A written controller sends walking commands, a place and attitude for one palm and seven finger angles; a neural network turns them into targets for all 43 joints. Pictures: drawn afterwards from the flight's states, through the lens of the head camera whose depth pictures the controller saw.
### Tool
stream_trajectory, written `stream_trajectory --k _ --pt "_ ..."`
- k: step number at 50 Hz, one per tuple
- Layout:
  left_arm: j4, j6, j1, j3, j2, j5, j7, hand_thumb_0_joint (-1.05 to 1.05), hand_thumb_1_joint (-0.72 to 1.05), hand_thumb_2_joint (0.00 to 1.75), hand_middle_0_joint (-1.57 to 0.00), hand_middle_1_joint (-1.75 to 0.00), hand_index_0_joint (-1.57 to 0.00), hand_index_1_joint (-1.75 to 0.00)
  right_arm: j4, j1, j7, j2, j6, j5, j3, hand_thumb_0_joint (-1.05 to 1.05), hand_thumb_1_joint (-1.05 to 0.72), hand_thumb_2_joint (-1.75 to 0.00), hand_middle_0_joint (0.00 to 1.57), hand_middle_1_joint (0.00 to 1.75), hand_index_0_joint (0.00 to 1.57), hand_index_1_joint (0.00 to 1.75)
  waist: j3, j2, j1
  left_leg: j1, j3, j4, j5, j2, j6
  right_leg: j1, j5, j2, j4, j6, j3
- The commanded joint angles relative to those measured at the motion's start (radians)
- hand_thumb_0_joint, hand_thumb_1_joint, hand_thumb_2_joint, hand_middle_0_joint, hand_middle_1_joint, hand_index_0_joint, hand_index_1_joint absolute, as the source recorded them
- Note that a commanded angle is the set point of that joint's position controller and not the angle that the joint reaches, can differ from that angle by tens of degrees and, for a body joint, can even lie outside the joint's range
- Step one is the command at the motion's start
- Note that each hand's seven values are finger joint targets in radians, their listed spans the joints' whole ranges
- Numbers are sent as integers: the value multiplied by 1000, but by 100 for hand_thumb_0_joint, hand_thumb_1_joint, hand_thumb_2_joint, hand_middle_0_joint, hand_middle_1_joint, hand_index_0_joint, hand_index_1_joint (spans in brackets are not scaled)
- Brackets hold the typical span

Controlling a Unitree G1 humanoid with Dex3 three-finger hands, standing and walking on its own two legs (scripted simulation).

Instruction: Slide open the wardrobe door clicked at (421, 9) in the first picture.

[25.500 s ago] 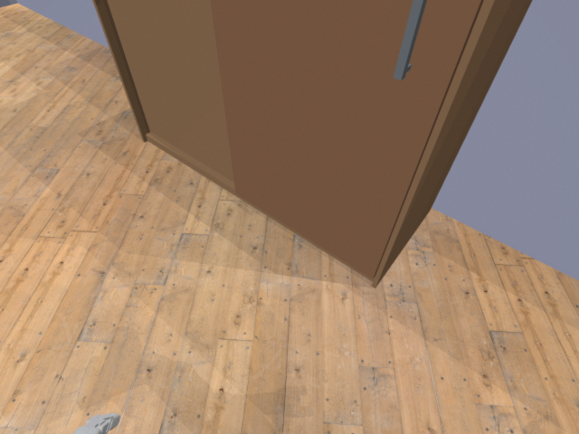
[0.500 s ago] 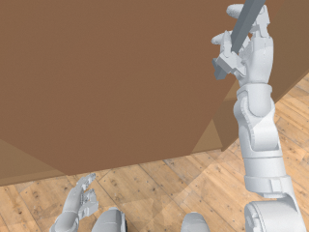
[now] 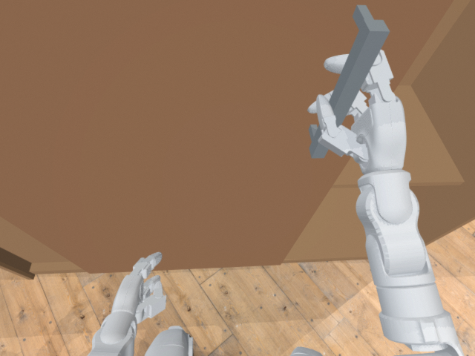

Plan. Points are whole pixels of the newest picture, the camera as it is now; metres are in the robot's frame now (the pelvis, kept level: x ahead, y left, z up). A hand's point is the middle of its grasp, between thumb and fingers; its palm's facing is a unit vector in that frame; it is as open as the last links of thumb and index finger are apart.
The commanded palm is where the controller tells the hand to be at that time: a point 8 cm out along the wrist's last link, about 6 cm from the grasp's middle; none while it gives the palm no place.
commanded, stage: step sideways, sliding the door along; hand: right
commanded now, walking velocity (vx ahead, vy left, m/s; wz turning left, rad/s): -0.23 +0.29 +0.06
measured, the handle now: (335, 94) +0.41 -0.12 +0.21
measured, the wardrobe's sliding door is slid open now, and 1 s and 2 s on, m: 0.49 0.58 0.58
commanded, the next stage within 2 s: stop walking and hold the door there in 0.82 s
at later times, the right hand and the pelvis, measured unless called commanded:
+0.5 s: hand (241, 122) +0.36 +0.00 +0.21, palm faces +0.22 +0.97 -0.03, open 6.3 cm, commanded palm +0.33 +0.03 +0.20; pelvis -0.06 +0.17 +0.02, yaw +3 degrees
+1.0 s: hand (240, 119) +0.37 +0.01 +0.20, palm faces +0.57 +0.80 -0.18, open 7.0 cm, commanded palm +0.32 -0.02 +0.19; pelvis -0.02 +0.34 -0.01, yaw +0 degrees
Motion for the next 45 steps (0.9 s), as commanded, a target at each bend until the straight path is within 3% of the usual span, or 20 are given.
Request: stream_trajectory --k 1,3,5,11,12,13,14,15,20,24,28,31,32,33,35,36,37,38,40,45 --pt "-137 -53 -112 17 74 -25 29 0 90 90 -20 -30 -20 -30 -295 -367 -20 -147 -93 -25 -99 0 -90 -90 45 140 45 140 -431 290 58 265 -141 -222 758 177 86 -159 -301 189 408 -98 -56" --pt "-130 -61 -129 38 96 8 46 0 90 90 -20 -30 -20 -30 -396 -364 -20 -177 -76 -18 -129 0 -90 -90 45 140 45 140 -536 539 6 222 -356 -246 633 277 209 -200 -445 272 676 -98 132" --pt "-84 -49 -110 6 80 10 48 0 90 90 -20 -30 -20 -30 -424 -353 -40 -141 -90 -12 -137 0 -90 -90 45 140 45 140 -555 301 46 417 -226 -143 805 216 229 -266 -382 248 491 -93 121" --pt "-85 2 -43 23 113 11 61 0 90 90 -20 -30 -20 -30 -312 -440 -27 -97 -123 -29 -70 0 -90 -90 45 140 45 140 -657 238 87 299 -172 -98 634 159 175 42 -41 254 -60 -126 37" --pt "-87 0 -30 35 131 12 63 0 90 90 -20 -30 -20 -30 -303 -491 -20 -101 -129 -24 -61 0 -90 -90 45 140 45 140 -644 150 107 101 -144 -13 461 115 126 242 154 163 -189 -164 96" --pt "-100 -11 -41 58 179 20 60 0 90 90 -20 -30 -20 -30 -287 -529 -11 -86 -131 -10 -59 0 -90 -90 45 140 45 140 -599 -135 98 -202 -57 151 32 -9 33 406 500 -138 -232 -295 398" --pt "-90 -20 -56 55 160 23 45 0 90 90 -20 -30 -20 -30 -222 -551 -7 -97 -122 -17 -79 0 -90 -90 45 140 45 140 -592 -147 58 -226 -125 415 -209 -49 17 370 726 -312 -220 -396 535" --pt "-91 -23 -76 50 158 30 34 0 90 90 -20 -30 -20 -30 -291 -657 -1 -126 -125 -17 -106 0 -90 -90 45 140 45 140 -608 -183 68 -233 -189 548 -238 -23 28 303 626 -323 -223 -392 573" --pt "-61 -12 -20 64 200 2 24 0 90 90 -20 -30 -20 -30 -155 -695 18 97 -51 -4 101 0 -90 -90 45 140 45 140 -471 -98 77 -200 -48 376 -68 15 7 235 530 -121 -158 -281 147" --pt "-80 -26 19 59 209 -15 25 0 90 90 -20 -30 -20 -30 -113 -744 5 142 -39 17 152 0 -90 -90 45 140 45 140 -518 -243 111 -24 70 66 -146 -44 1 292 694 -57 -69 -250 88" --pt "-71 -44 17 53 208 -32 16 0 90 90 -20 -30 -20 -30 -70 -748 -23 25 -39 15 61 0 -90 -90 45 140 45 140 -549 -246 97 173 104 -219 66 -70 1 240 644 22 65 -191 81" --pt "-56 -32 12 40 167 -46 32 0 90 90 -20 -30 -20 -30 -42 -742 -51 -138 -40 4 -40 0 -90 -90 45 140 45 140 -608 82 82 472 -73 -170 860 162 101 -110 175 181 293 -143 15" --pt "-58 -23 -30 49 176 -40 46 0 90 90 -20 -30 -20 -30 -44 -747 -51 -198 -38 10 -91 0 -90 -90 45 140 45 140 -600 415 51 554 -156 -113 1027 213 154 -279 -168 234 438 -116 29" --pt "-52 -16 -37 42 164 -38 58 0 90 90 -20 -30 -20 -30 -41 -756 -53 -185 -48 5 -84 0 -90 -90 45 140 45 140 -571 455 43 563 -155 -84 1060 249 178 -340 -325 244 485 -136 55" --pt "-13 -19 -26 25 167 -33 74 0 90 90 -20 -30 -20 -30 -92 -778 -69 -125 -46 19 -61 0 -90 -90 45 140 45 140 -544 217 95 497 -64 45 981 207 146 -226 -172 213 95 -150 53" --pt "-15 -10 3 30 176 -34 73 0 90 90 -20 -30 -20 -30 -114 -767 -68 -98 -54 34 -47 0 -90 -90 45 140 45 140 -596 113 117 330 23 147 807 146 85 50 184 173 -106 -160 32" --pt "-38 -10 15 74 237 -24 71 0 90 90 -20 -30 -20 -30 -155 -744 -55 -67 -56 56 -32 0 -90 -90 45 140 45 140 -639 -121 120 -67 50 297 269 17 3 416 786 -53 -104 -264 292" --pt "-45 -4 14 87 245 -23 40 0 90 90 -20 -30 -20 -30 -138 -756 -37 -44 -55 51 -26 0 -90 -90 45 140 45 140 -704 -193 97 -200 -41 417 -338 -19 4 558 1118 -240 -55 -345 434" --pt "-57 -17 -13 94 228 -29 7 0 90 90 -20 -30 -20 -30 -184 -829 -20 -57 -62 42 -36 0 -90 -90 45 140 45 140 -611 -239 100 -282 -83 380 -327 2 22 550 1011 -212 -19 -367 332" --pt "-83 -31 6 87 248 -28 1 0 90 90 -20 -30 -20 -30 -124 -716 -18 -185 -41 25 -111 0 -90 -90 45 140 45 140 -539 -311 92 -40 52 111 -101 -51 10 385 894 -91 -22 -231 49"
